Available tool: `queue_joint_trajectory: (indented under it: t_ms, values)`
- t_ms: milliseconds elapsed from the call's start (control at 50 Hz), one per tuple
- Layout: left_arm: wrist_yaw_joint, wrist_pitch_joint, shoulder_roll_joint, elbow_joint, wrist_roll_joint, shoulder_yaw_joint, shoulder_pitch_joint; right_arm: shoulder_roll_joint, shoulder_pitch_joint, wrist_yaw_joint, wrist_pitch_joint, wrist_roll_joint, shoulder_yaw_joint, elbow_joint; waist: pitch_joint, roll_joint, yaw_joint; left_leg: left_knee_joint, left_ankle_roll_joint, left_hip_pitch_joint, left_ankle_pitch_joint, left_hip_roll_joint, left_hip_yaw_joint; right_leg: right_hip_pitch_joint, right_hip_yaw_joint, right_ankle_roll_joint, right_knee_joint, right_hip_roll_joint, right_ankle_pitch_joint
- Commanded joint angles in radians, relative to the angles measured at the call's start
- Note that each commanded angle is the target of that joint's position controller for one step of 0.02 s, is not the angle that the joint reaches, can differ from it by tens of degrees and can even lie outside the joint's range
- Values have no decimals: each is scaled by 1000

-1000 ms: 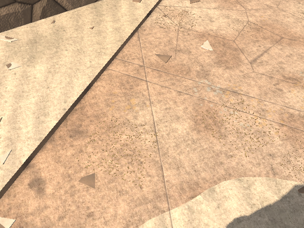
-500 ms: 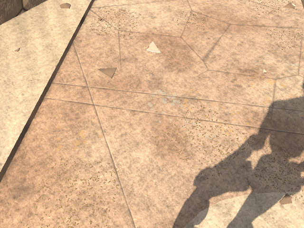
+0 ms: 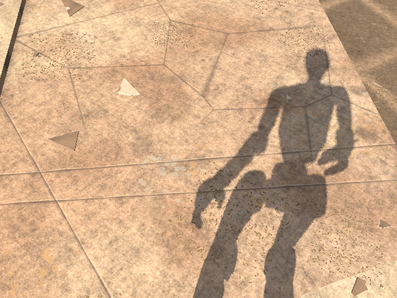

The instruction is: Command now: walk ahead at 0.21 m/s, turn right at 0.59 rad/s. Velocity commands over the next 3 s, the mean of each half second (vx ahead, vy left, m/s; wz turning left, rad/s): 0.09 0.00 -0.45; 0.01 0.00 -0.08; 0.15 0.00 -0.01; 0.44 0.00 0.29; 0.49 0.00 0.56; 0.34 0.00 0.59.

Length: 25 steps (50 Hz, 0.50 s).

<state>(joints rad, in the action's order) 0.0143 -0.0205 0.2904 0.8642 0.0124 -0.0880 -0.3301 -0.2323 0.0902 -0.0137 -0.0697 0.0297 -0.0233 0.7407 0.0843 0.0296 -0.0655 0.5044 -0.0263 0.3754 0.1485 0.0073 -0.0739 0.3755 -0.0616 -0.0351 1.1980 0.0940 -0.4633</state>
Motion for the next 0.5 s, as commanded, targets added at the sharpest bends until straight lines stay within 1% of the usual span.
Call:
queue_joint_trajectory:
  t_ms: [20, 60, 80, 140, 200, 240, 280, 300, 320, 340, 360, 380, 400, 420, 440, 460, 480, 500]
  values:
    - [-27, 35, 37, -51, 19, -12, -85, -93, 128, -7, -7, -10, -22, -17, -147, -154, 30, -175, -158, -221, -673, 278, 182, 129, 2, 31, 43, -72, 58]
    - [-37, 49, 33, -73, 15, -12, -68, -111, 128, -4, -13, -9, -29, -16, -164, -148, 14, -191, -179, -198, -686, 286, 132, 132, 12, 36, 27, -68, 87]
    - [-39, 55, 33, -88, 16, -11, -43, -118, 121, -5, -12, -7, -32, -18, -162, -148, 10, -200, -185, -188, -654, 292, 109, 146, 16, 37, 4, -77, 107]
    - [-52, 68, 24, -138, 19, 1, 46, -128, 121, -8, 2, -5, -37, -16, -139, -163, 19, -220, -177, -169, -540, 285, 37, 159, 44, 40, -129, -109, 198]
    - [-66, 72, 12, -176, 15, 16, 115, -151, 123, -7, 15, -6, -46, -18, -133, -174, 37, -210, -157, -133, -420, 274, -32, 61, 83, 30, -308, -122, 257]
    - [-68, 72, 22, -201, 15, 18, 160, -177, 153, -2, 26, -4, -56, -14, -133, -179, 62, -186, -150, -143, -363, 288, -34, 16, 105, 22, -391, -110, 214]
    - [-63, 70, 30, -220, 14, 18, 181, -197, 187, 3, 41, -4, -64, -5, -131, -185, 83, -152, -147, -180, -315, 307, -13, -6, 115, 12, -468, -93, 145]
    - [-61, 65, 31, -226, 13, 18, 182, -204, 195, 3, 50, -6, -67, -3, -127, -187, 88, -128, -141, -194, -281, 312, -4, -24, 116, 2, -523, -87, 122]
    - [-57, 55, 28, -225, 15, 18, 165, -207, 191, 2, 60, -11, -69, 0, -125, -173, 76, -82, -122, -190, -233, 302, -10, -76, 119, -10, -623, -77, 148]
    - [-51, 41, 33, -213, 22, 18, 131, -199, 211, 1, 72, -11, -68, 10, -136, -122, 61, -5, -84, -162, -169, 275, -31, -169, 104, -20, -758, -68, 241]
    - [-38, 24, 84, -209, 35, 9, 97, -146, 273, 7, 79, -3, -54, 12, -183, 47, 64, 157, -24, -92, 7, 214, -90, -287, -72, -38, -868, -208, 378]
    - [-28, 18, 188, -255, 23, -3, 137, -42, 289, 14, 86, -11, -22, -46, -185, 282, 90, 341, 52, 135, 482, 52, -133, -365, -419, -168, -908, -495, 731]
    - [-17, 18, 152, -214, 1, -6, 36, -113, 212, 3, 111, -13, -37, -33, -217, 147, -2, 451, 52, 81, 507, 49, 15, -289, -350, -270, -864, -493, 834]
    - [-12, 20, 106, -195, 5, 15, 66, -108, 193, 5, 121, -26, -39, -38, -170, 133, 40, 481, 49, 88, 459, 49, 51, -261, -264, -265, -861, -432, 841]
    - [-6, 23, 71, -195, 7, 27, 125, -101, 192, 5, 121, -27, -37, -27, -124, 121, 67, 453, 44, 83, 395, 55, 68, -219, -192, -224, -885, -372, 765]
    - [1, 26, 60, -203, 6, 32, 180, -116, 201, 4, 118, -18, -43, -14, -114, 131, 89, 429, 41, 78, 341, 53, 65, -224, -148, -185, -895, -322, 717]
    - [7, 24, 45, -205, 3, 38, 194, -129, 231, 5, 119, -5, -48, 7, -127, 134, 95, 440, 41, 48, 307, 38, 51, -223, -114, -180, -885, -300, 791]
    - [6, 22, 35, -200, 3, 43, 187, -126, 244, 6, 120, -5, -49, 18, -151, 104, 97, 441, 41, 21, 296, 28, 53, -231, -97, -180, -877, -296, 834]
